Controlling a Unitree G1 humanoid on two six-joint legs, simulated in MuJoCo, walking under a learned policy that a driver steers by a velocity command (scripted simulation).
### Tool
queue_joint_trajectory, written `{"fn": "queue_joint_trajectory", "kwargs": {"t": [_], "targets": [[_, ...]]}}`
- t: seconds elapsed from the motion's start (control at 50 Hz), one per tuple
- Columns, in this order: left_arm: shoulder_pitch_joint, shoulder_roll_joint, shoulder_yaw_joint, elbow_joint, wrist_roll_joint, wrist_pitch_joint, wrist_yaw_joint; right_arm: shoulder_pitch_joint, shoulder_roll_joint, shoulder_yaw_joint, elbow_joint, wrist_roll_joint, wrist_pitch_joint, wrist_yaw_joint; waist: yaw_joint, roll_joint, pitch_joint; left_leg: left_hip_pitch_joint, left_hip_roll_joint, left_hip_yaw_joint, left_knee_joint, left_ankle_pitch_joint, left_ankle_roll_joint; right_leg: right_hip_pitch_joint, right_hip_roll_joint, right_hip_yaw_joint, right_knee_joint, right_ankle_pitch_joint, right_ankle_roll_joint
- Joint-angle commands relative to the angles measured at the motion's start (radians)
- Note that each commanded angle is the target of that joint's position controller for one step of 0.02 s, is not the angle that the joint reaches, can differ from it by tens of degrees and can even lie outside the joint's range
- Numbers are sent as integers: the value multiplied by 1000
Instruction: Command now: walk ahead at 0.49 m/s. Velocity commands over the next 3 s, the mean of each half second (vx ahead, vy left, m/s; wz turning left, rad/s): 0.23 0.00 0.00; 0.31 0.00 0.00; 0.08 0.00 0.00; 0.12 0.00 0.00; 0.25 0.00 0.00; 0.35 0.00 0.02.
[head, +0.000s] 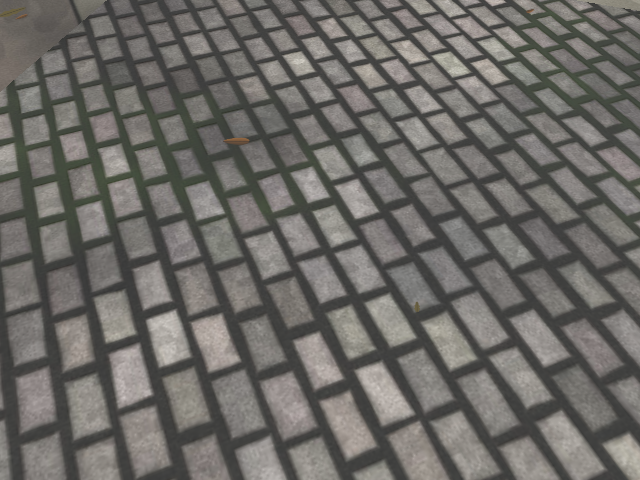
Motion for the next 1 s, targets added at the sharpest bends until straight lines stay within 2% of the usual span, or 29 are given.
{"fn": "queue_joint_trajectory", "kwargs": {"t": [0.02, 0.06, 0.1, 0.14, 0.2, 0.24, 0.28, 0.3, 0.32, 0.34, 0.36, 0.38, 0.4, 0.42, 0.46, 0.5, 0.56, 0.62, 0.64, 0.66, 0.68, 0.7, 0.72, 0.76, 0.78, 0.84, 0.88, 0.96, 1.0], "targets": [[62, 57, 20, -37, 13, 15, 10, -32, -124, -20, -48, 0, -21, -15, 52, 78, 21, -51, 294, -268, -271, -19, 186, -67, -72, 32, -103, 107, 26], [-14, 58, 22, -62, 23, 12, 9, 2, -138, -21, -39, -6, -15, -29, 36, 58, 38, -26, 282, -214, -253, 173, 172, -100, -62, 18, -242, 216, 46], [-70, 32, 13, -76, 26, 4, 2, 21, -136, -17, -34, -6, -4, -38, 22, 69, 22, -28, 234, -116, -207, 386, 134, -24, -23, -21, -412, 323, 49], [-138, 20, 6, -89, 23, 2, -6, 72, -147, -16, -15, 1, 5, -43, -10, 79, -5, 0, 218, -81, -172, 429, 112, 43, 21, -52, -512, 408, 53], [-195, 39, 5, -109, 19, 5, -17, 102, -144, -13, 9, 8, 24, -48, -26, 98, -18, 107, 249, -105, -102, 433, 102, 57, 48, -37, -605, 393, 43], [-185, 70, 13, -115, 26, -1, -24, 88, -150, -16, 15, 11, 36, -51, -4, 112, -41, 173, 274, -140, -23, 445, 83, 90, 61, -24, -660, 324, 19], [-56, 125, 34, -68, 39, -11, -21, 77, -142, -14, 12, 13, 43, -55, 54, 79, -103, 183, 214, -127, 139, 445, 32, 279, 74, -36, -777, 497, -19], [27, 201, 50, -54, 54, -13, -16, 132, -108, -1, 3, -9, 35, -54, 47, -11, -217, 59, 151, -93, 316, 239, -10, 523, -61, 73, -683, 932, -76], [81, 189, 43, -37, 54, 4, -12, 275, 1, 32, 40, -11, 28, -47, 23, -187, -359, -181, 60, -65, 580, -271, -75, 807, -266, 280, -637, 1118, -254], [112, 104, 22, -27, 35, 17, -19, 255, -42, 26, 52, 10, 35, -44, 57, -177, -414, -234, 55, -127, 715, -580, -101, 788, -299, 377, -696, 963, -298], [58, 94, 14, -35, 24, 22, -23, 175, -117, 5, 29, 24, 48, -47, 56, -108, -328, -272, 89, -157, 771, -575, -104, 677, -254, 345, -746, 729, -255], [-27, 88, 9, -51, 27, 26, -20, 106, -119, -2, 16, 29, 67, -58, 39, -54, -236, -293, 117, -144, 763, -530, -111, 553, -216, 296, -789, 550, -213], [-100, 85, 5, -64, 34, 27, -17, 75, -108, -5, 10, 20, 86, -69, 17, -35, -168, -267, 143, -143, 707, -480, -118, 422, -196, 263, -836, 411, -187], [-149, 88, 6, -72, 42, 31, -13, 71, -96, -6, 8, 12, 103, -79, -8, -57, -137, -205, 162, -141, 628, -429, -122, 323, -163, 231, -878, 293, -163], [-150, 135, 26, -64, 44, 44, -9, 104, -74, -4, 26, 10, 111, -87, -17, -110, -125, -103, 128, -74, 526, -366, -114, 211, -113, 185, -966, -7, -155], [-135, 162, 41, -61, 20, 48, -2, 105, -84, -10, 32, 9, 103, -84, -16, -132, -128, -67, 110, -43, 471, -313, -85, 193, -116, 196, -1021, -180, -160], [-132, 148, 47, -56, -1, 45, 6, 94, -77, -15, 46, 3, 83, -77, -31, -108, -97, -7, 108, -25, 343, -223, -37, 159, -117, 185, -1046, -255, -142], [-149, 121, 46, -55, -15, 53, 10, 147, -55, -17, 83, -4, 70, -69, -76, -67, -64, 122, 86, 4, 154, -180, 14, 88, -65, 124, -985, -320, -89], [-180, 84, 37, -71, -14, 54, 8, 195, -70, -20, 98, -6, 66, -70, -95, 1, -38, 155, 142, -79, 49, -266, 48, 33, -17, 75, -872, -300, -53], [-212, 13, 20, -94, -5, 51, 1, 279, -108, -25, 113, -3, 60, -73, -109, 185, -48, 252, 327, -334, -102, -439, 100, -110, 75, -38, -551, -240, 3], [-218, 22, 24, -123, -12, 34, -1, 255, -236, -56, 101, -1, 53, -70, -90, 351, 58, 203, 487, -641, -261, -677, 192, -299, 143, -75, -387, -185, 3], [-219, 86, 38, -114, -16, 17, -5, 179, -202, -47, 74, -13, 31, -74, -54, 260, 108, 162, 487, -653, -272, -653, 184, -330, 82, 11, -276, -109, -13], [-177, 107, 46, -96, -14, 11, -12, 127, -156, -37, 58, -7, 13, -74, -14, 218, 99, 192, 445, -565, -254, -543, 142, -356, 66, 32, -253, -17, -16], [-167, 101, 50, -73, 7, 9, -13, 115, -129, -32, 46, 13, 3, -63, -8, 157, 61, 230, 389, -421, -248, -362, 89, -331, 38, 13, -266, 73, -1], [-184, 87, 50, -70, 12, 9, -14, 137, -106, -26, 50, 12, 1, -62, -15, 137, 44, 231, 366, -362, -250, -274, 79, -301, 33, -1, -273, 125, 8], [-226, 31, 35, -74, 9, 13, -21, 170, -94, -19, 61, -3, 9, -66, -28, 141, 46, 186, 301, -199, -224, 37, 67, -189, 47, -53, -391, 218, 37], [-279, -1, 20, -86, 7, 14, -26, 183, -114, -21, 64, -6, 22, -69, -47, 152, 48, 130, 269, -119, -184, 215, 56, -69, 71, -91, -502, 254, 47], [-312, 24, 15, -103, 1, 25, -37, 214, -142, -30, 87, 10, 39, -66, -55, 192, 30, 148, 295, -115, -86, 361, 56, 58, 96, -99, -602, 238, 32], [-242, 60, 26, -85, 7, 23, -37, 174, -142, -33, 84, 20, 41, -67, -2, 194, -2, 174, 299, -126, -3, 426, 29, 162, 108, -86, -689, 277, -1]]}}
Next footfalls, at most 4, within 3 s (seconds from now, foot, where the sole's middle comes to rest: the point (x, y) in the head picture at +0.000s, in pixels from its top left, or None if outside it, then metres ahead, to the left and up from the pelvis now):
0.28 right None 0.32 -0.14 -0.78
0.64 left None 0.25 0.08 -0.78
1.04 right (411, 475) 0.50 -0.17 -0.78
1.34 left None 0.46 0.07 -0.78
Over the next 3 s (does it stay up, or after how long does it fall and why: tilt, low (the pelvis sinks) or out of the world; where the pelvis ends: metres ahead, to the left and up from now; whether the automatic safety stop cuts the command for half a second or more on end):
stays up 0.78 0.00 0.00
